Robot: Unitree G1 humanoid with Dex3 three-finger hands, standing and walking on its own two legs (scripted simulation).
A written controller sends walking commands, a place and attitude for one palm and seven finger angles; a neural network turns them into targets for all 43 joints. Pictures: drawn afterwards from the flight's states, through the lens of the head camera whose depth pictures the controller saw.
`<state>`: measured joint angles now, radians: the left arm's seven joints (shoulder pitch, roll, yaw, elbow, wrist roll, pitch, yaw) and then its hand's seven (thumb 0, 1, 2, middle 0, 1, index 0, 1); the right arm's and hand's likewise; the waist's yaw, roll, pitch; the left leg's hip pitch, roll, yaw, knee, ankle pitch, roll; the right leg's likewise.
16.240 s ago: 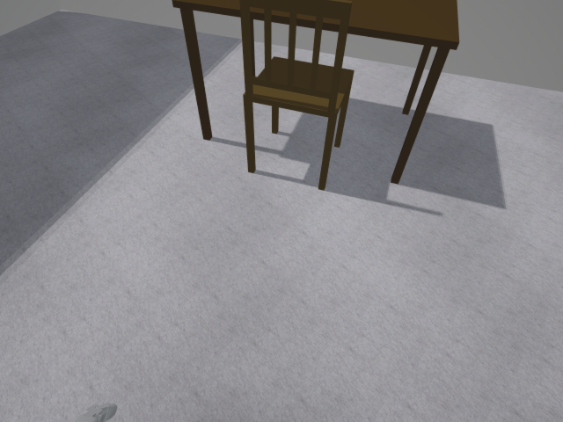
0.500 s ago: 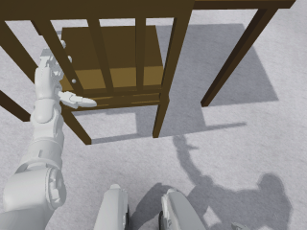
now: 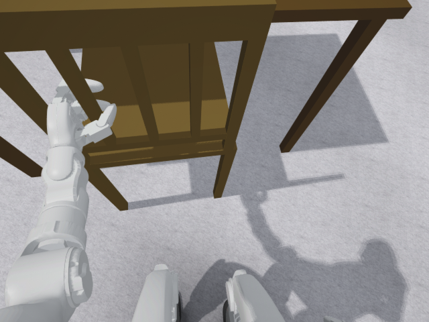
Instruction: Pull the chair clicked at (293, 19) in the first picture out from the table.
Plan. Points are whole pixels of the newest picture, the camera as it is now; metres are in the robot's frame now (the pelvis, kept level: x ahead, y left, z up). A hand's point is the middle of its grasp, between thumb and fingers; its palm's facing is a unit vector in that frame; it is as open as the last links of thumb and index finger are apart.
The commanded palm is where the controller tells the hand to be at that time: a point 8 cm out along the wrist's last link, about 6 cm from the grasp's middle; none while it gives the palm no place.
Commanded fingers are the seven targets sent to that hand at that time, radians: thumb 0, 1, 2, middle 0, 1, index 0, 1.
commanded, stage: hook a spindle and tug to test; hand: left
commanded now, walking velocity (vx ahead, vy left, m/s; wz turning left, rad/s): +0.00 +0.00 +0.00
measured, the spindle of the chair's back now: (144, 101) +0.51 +0.12 +0.03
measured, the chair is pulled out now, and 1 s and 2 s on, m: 0.01 0.06 0.15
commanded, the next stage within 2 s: step backward, pulling the chair out in 0.68 s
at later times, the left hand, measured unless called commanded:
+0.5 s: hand (105, 135) +0.44 +0.18 +0.03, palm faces +0.14 -0.99 -0.03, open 5.7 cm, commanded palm +0.40 +0.23 +0.03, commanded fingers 0.00 0.90 0.90 -0.50 -1.45 -0.50 -1.45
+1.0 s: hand (108, 142) +0.42 +0.17 +0.04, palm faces +0.16 -0.98 -0.15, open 5.8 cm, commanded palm +0.40 +0.22 +0.04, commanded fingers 0.00 0.90 0.90 -0.50 -1.45 -0.50 -1.45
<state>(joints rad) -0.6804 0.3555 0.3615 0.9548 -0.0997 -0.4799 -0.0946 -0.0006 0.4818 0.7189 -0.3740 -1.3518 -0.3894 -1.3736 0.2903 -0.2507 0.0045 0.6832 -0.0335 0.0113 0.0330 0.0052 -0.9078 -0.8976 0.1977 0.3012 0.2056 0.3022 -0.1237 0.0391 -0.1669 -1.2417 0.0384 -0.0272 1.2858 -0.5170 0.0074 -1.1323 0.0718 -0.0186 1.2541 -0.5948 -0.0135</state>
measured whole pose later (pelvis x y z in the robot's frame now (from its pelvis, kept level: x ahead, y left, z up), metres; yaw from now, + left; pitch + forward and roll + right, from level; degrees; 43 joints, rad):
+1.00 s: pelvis +0.00 +0.00 +0.07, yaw +1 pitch +16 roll -2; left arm -0.52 0.27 0.18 0.90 -0.07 -0.19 0.11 0.06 0.70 0.80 -0.32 -1.13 -0.38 -1.44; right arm 0.27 -0.24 0.03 0.61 0.07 0.15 -0.07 0.01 -0.91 -0.90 0.20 0.30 0.21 0.30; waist -0.11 0.03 -0.06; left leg -0.81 0.03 0.00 0.90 -0.37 0.01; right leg -0.72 0.06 0.01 0.87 -0.43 0.00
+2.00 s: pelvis -0.07 +0.00 +0.11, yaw +1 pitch +5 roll -2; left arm -0.56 0.22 0.05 1.10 -0.06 -0.23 0.12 0.04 0.70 0.73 -0.24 -1.11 -0.50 -1.45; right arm 0.20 -0.27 -0.02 0.75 0.06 0.01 -0.12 0.01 -0.91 -0.90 0.20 0.30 0.20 0.30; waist -0.09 0.00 0.11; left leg -0.54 0.02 -0.01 0.57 -0.12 0.01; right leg -0.47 0.05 0.01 0.59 -0.24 -0.01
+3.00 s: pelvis -0.06 -0.02 +0.10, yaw +2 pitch +4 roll -2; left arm -0.58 0.21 0.09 1.11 -0.06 -0.23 0.11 0.04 0.66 0.78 -0.25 -1.13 -0.50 -1.45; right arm 0.17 -0.23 0.00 0.79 0.05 -0.02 -0.12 0.01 -0.90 -0.90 0.20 0.30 0.21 0.30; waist -0.08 0.04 0.15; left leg -0.54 0.03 -0.04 0.64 -0.22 -0.02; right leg -0.44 0.06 -0.02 0.61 -0.23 -0.03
